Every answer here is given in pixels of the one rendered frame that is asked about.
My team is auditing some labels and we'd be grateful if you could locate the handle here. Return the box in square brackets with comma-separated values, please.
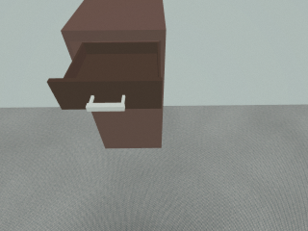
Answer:
[86, 95, 125, 112]

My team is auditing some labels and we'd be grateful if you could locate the drawer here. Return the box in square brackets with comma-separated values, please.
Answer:
[47, 41, 163, 110]

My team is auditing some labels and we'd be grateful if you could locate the cabinet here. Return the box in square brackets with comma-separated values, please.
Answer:
[61, 0, 167, 149]

